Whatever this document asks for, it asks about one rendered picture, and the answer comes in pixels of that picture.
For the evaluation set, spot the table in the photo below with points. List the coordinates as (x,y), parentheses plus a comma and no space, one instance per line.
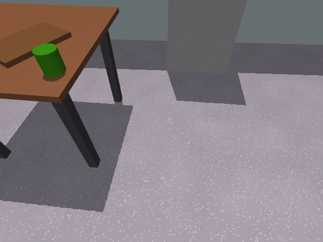
(26,81)

